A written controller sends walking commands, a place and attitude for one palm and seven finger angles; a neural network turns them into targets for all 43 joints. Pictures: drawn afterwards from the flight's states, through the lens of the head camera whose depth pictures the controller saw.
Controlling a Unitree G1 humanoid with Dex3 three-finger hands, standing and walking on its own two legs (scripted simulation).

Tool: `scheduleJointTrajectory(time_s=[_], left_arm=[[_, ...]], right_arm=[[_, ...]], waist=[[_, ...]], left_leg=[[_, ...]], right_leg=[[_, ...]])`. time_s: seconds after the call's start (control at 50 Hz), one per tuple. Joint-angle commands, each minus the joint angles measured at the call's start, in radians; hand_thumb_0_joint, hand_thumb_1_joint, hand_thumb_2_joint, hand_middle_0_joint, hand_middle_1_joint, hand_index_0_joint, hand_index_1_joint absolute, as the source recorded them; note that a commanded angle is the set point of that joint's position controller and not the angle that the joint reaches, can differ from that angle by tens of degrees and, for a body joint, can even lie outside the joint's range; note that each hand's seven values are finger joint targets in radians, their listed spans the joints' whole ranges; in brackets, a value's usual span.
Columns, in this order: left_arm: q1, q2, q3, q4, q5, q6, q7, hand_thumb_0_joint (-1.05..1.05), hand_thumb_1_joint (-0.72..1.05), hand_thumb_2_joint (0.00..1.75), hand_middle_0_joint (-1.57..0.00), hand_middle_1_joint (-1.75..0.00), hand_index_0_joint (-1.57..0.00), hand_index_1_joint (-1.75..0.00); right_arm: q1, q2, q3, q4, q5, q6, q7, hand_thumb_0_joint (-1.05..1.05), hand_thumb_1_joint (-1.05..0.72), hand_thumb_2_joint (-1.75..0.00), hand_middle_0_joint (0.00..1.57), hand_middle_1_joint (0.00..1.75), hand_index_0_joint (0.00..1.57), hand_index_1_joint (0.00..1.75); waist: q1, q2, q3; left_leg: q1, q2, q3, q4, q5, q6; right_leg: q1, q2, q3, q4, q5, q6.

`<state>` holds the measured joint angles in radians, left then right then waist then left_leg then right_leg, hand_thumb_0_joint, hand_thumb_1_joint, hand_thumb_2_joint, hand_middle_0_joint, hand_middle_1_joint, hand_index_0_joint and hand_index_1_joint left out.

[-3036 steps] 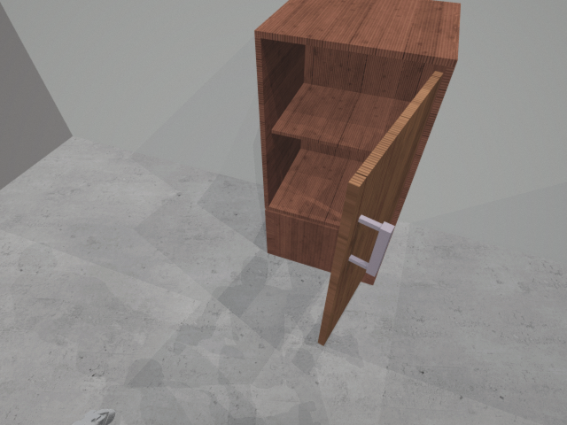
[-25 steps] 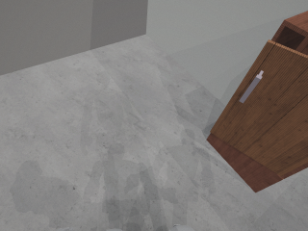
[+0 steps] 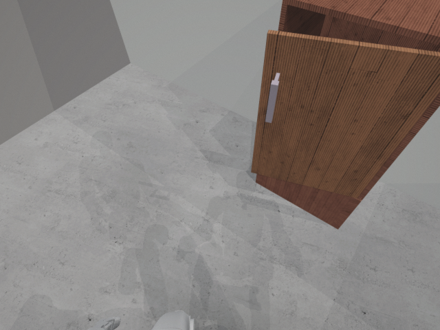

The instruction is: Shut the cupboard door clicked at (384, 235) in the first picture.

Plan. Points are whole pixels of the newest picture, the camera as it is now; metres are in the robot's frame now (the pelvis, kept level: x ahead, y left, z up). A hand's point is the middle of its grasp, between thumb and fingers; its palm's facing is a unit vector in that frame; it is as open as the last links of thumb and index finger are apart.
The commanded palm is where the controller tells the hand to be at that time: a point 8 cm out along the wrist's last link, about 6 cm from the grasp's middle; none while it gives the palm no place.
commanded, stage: turn to face it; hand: left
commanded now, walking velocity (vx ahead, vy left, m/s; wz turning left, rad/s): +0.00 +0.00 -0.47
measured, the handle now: (273, 98) +0.70 -0.12 -0.03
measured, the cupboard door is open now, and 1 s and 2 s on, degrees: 18 18 18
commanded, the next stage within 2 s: take the last steps up to it in 0.42 s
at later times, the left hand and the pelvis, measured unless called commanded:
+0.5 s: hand (126, 323) +0.15 +0.21 -0.16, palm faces -0.22 -0.95 -0.22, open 7.4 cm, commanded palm none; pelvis +0.02 +0.03 +0.00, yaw -13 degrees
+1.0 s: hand (154, 300) +0.20 +0.16 -0.18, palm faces -0.35 -0.93 -0.12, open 7.4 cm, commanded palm none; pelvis +0.11 +0.00 +0.00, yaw -21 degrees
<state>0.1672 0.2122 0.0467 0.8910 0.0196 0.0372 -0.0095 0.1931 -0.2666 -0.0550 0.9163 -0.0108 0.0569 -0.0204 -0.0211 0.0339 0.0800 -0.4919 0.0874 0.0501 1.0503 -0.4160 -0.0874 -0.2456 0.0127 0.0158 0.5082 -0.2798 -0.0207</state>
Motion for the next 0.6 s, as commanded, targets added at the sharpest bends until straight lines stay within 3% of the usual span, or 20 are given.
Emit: scheduleJointTrajectory(time_s=[0.0, 0.04, 0.08, 0.12, 0.14, 0.16, 0.18, 0.2, 0.22, 0.26, 0.28, 0.36, 0.4, 0.44, 0.48, 0.5, 0.52, 0.54, 0.56, 0.58], left_arm=[[0.014, 0.222, 0.065, -0.072, 0.006, -0.017, 0.015, 0.00, 0.90, 0.90, -0.20, -0.30, -0.20, -0.30], [0.021, 0.223, 0.069, -0.069, 0.008, -0.015, 0.014, 0.00, 0.90, 0.90, -0.20, -0.30, -0.20, -0.30], [0.007, 0.227, 0.074, -0.070, 0.008, -0.012, 0.016, 0.00, 0.90, 0.90, -0.20, -0.30, -0.20, -0.30], [-0.022, 0.211, 0.070, -0.071, -0.002, -0.005, 0.015, 0.00, 0.90, 0.90, -0.20, -0.30, -0.20, -0.30], [-0.017, 0.171, 0.062, -0.078, -0.009, 0.001, 0.014, 0.00, 0.90, 0.90, -0.20, -0.30, -0.20, -0.30], [0.030, 0.110, 0.050, -0.084, -0.014, 0.005, 0.005, 0.00, 0.90, 0.90, -0.20, -0.30, -0.20, -0.30], [0.021, 0.115, 0.048, -0.102, -0.009, 0.003, 0.001, 0.00, 0.90, 0.90, -0.20, -0.30, -0.20, -0.30], [0.000, 0.128, 0.055, -0.088, 0.003, 0.012, 0.003, 0.00, 0.90, 0.90, -0.20, -0.30, -0.20, -0.30], [0.001, 0.139, 0.064, -0.073, 0.004, 0.012, -0.005, 0.00, 0.90, 0.90, -0.20, -0.30, -0.20, -0.30], [0.024, 0.116, 0.058, -0.049, 0.002, 0.013, -0.017, 0.00, 0.90, 0.90, -0.20, -0.30, -0.20, -0.30], [0.025, 0.105, 0.054, -0.045, 0.000, 0.016, -0.018, 0.00, 0.90, 0.90, -0.20, -0.30, -0.20, -0.30], [-0.012, 0.076, 0.038, -0.043, -0.001, 0.016, -0.017, 0.00, 0.90, 0.90, -0.20, -0.30, -0.20, -0.30], [-0.019, 0.065, 0.032, -0.042, -0.002, 0.016, -0.013, 0.00, 0.90, 0.90, -0.20, -0.30, -0.20, -0.30], [-0.008, 0.060, 0.028, -0.033, -0.002, 0.011, -0.010, 0.00, 0.90, 0.90, -0.20, -0.30, -0.20, -0.30], [0.046, 0.073, 0.031, -0.011, -0.002, 0.004, -0.008, 0.00, 0.90, 0.90, -0.20, -0.30, -0.20, -0.30], [0.097, 0.100, 0.036, 0.006, 0.000, -0.002, -0.002, 0.00, 0.90, 0.90, -0.20, -0.30, -0.20, -0.30], [0.130, 0.168, 0.048, 0.018, 0.008, -0.013, 0.005, 0.00, 0.90, 0.90, -0.20, -0.30, -0.20, -0.30], [0.146, 0.242, 0.059, 0.028, 0.012, -0.014, 0.007, 0.00, 0.90, 0.90, -0.20, -0.30, -0.20, -0.30], [0.166, 0.246, 0.059, 0.026, 0.004, -0.009, 0.009, 0.00, 0.90, 0.90, -0.20, -0.30, -0.20, -0.30], [0.144, 0.223, 0.068, 0.039, 0.010, -0.021, 0.016, 0.00, 0.90, 0.90, -0.20, -0.30, -0.20, -0.30]], right_arm=[[-0.008, -0.062, -0.016, -0.089, -0.003, -0.026, 0.002, 0.00, -0.90, -0.90, 0.20, 0.30, 0.20, 0.30], [-0.022, -0.060, -0.013, -0.099, -0.001, -0.033, -0.001, 0.00, -0.90, -0.90, 0.20, 0.30, 0.20, 0.30], [0.015, -0.055, -0.011, -0.095, 0.004, -0.043, -0.006, 0.00, -0.90, -0.90, 0.20, 0.30, 0.20, 0.30], [0.085, -0.064, -0.009, -0.069, 0.004, -0.052, -0.012, 0.00, -0.90, -0.90, 0.20, 0.30, 0.20, 0.30], [0.123, -0.106, -0.012, -0.059, 0.000, -0.063, -0.015, 0.00, -0.90, -0.90, 0.20, 0.30, 0.20, 0.30], [0.137, -0.196, -0.029, -0.061, -0.013, -0.067, -0.014, 0.00, -0.90, -0.90, 0.20, 0.30, 0.20, 0.30], [0.151, -0.228, -0.029, -0.078, -0.021, -0.059, -0.019, 0.00, -0.90, -0.90, 0.20, 0.30, 0.20, 0.30], [0.127, -0.210, -0.024, -0.070, -0.026, -0.064, -0.026, 0.00, -0.90, -0.90, 0.20, 0.30, 0.20, 0.30], [0.083, -0.177, -0.014, -0.082, -0.026, -0.065, -0.028, 0.00, -0.90, -0.90, 0.20, 0.30, 0.20, 0.30], [0.024, -0.133, 0.001, -0.094, -0.024, -0.068, -0.029, 0.00, -0.90, -0.90, 0.20, 0.30, 0.20, 0.30], [0.035, -0.126, 0.001, -0.086, -0.024, -0.068, -0.029, 0.00, -0.90, -0.90, 0.20, 0.30, 0.20, 0.30], [0.109, -0.122, -0.009, -0.033, -0.019, -0.064, -0.027, 0.00, -0.90, -0.90, 0.20, 0.30, 0.20, 0.30], [0.116, -0.137, -0.018, -0.015, -0.020, -0.058, -0.022, 0.00, -0.90, -0.90, 0.20, 0.30, 0.20, 0.30], [0.115, -0.143, -0.024, -0.002, -0.020, -0.052, -0.018, 0.00, -0.90, -0.90, 0.20, 0.30, 0.20, 0.30], [0.100, -0.146, -0.027, 0.010, -0.013, -0.048, -0.016, 0.00, -0.90, -0.90, 0.20, 0.30, 0.20, 0.30], [0.087, -0.129, -0.029, 0.010, -0.006, -0.047, -0.012, 0.00, -0.90, -0.90, 0.20, 0.30, 0.20, 0.30], [0.083, -0.079, -0.024, -0.006, 0.002, -0.045, -0.007, 0.00, -0.90, -0.90, 0.20, 0.30, 0.20, 0.30], [0.039, -0.027, -0.008, -0.039, -0.003, -0.041, 0.000, 0.00, -0.90, -0.90, 0.20, 0.30, 0.20, 0.30], [-0.022, -0.043, -0.009, -0.057, -0.011, -0.030, 0.000, 0.00, -0.90, -0.90, 0.20, 0.30, 0.20, 0.30], [-0.020, -0.041, -0.010, -0.044, -0.013, -0.036, -0.005, 0.00, -0.90, -0.90, 0.20, 0.30, 0.20, 0.30]], waist=[[0.025, -0.173, -0.103], [0.031, -0.187, -0.104], [0.017, -0.188, -0.128], [-0.021, -0.172, -0.124], [-0.031, -0.067, -0.140], [-0.019, 0.229, -0.156], [-0.029, 0.252, -0.132], [-0.026, 0.265, -0.115], [0.000, 0.203, -0.084], [0.031, 0.135, -0.078], [0.027, 0.124, -0.093], [-0.006, 0.128, -0.124], [-0.013, 0.154, -0.134], [-0.012, 0.165, -0.137], [0.022, 0.130, -0.135], [0.044, 0.074, -0.144], [0.051, -0.121, -0.155], [0.075, -0.310, -0.102], [0.105, -0.220, -0.054], [0.081, -0.345, -0.056]], left_leg=[[-0.014, -0.019, -0.020, -0.100, 0.026, -0.007], [0.019, -0.035, -0.020, -0.208, 0.011, 0.000], [0.096, -0.048, -0.015, -0.340, 0.027, 0.008], [0.278, -0.061, -0.008, -0.548, 0.199, 0.019], [0.391, 0.021, -0.088, -0.685, 0.239, 0.045], [0.458, 0.240, -0.322, -0.734, 0.344, 0.131], [0.368, 0.373, -0.422, -0.774, 0.376, 0.233], [0.322, 0.364, -0.417, -0.794, 0.378, 0.240], [0.281, 0.317, -0.353, -0.783, 0.395, 0.237], [0.298, 0.240, -0.193, -0.751, 0.476, 0.222], [0.329, 0.222, -0.145, -0.740, 0.528, 0.218], [0.415, 0.219, -0.087, -0.700, 0.646, 0.230], [0.409, 0.239, -0.075, -0.685, 0.630, 0.237], [0.391, 0.240, -0.073, -0.661, 0.601, 0.230], [0.312, 0.216, -0.040, -0.606, 0.529, 0.185], [0.249, 0.178, -0.014, -0.549, 0.411, 0.143], [0.118, 0.089, 0.074, -0.420, 0.148, 0.079], [-0.057, -0.032, 0.111, -0.224, -0.208, 0.039], [-0.099, -0.028, 0.026, -0.084, -0.212, 0.045], [-0.202, -0.024, -0.012, 0.004, -0.172, 0.048]], right_leg=[[0.086, -0.225, 0.244, -0.159, 0.367, -0.171], [0.087, -0.222, 0.282, -0.141, 0.390, -0.176], [0.084, -0.217, 0.299, -0.097, 0.433, -0.166], [-0.032, -0.171, 0.292, -0.043, 0.355, -0.105], [-0.123, -0.097, 0.242, 0.039, 0.224, -0.056], [-0.245, 0.040, 0.105, 0.230, -0.117, 0.006], [-0.254, 0.047, 0.027, 0.424, -0.350, 0.028], [-0.271, 0.019, 0.069, 0.571, -0.334, 0.038], [-0.277, -0.003, 0.068, 0.645, -0.276, 0.044], [-0.271, -0.026, 0.027, 0.640, -0.194, 0.056], [-0.261, -0.025, 0.016, 0.609, -0.176, 0.061], [-0.214, -0.026, -0.038, 0.419, -0.181, 0.061], [-0.157, -0.023, -0.060, 0.320, -0.189, 0.055], [-0.097, -0.011, -0.081, 0.208, -0.165, 0.042], [0.049, -0.002, -0.094, -0.002, 0.016, 0.027], [0.147, -0.034, -0.045, -0.121, 0.114, 0.014], [0.240, -0.195, 0.151, -0.218, 0.152, -0.043], [0.233, -0.357, 0.350, -0.278, 0.103, -0.154], [0.167, -0.375, 0.356, -0.304, 0.033, -0.207], [0.232, -0.338, 0.402, -0.304, 0.033, -0.230]])
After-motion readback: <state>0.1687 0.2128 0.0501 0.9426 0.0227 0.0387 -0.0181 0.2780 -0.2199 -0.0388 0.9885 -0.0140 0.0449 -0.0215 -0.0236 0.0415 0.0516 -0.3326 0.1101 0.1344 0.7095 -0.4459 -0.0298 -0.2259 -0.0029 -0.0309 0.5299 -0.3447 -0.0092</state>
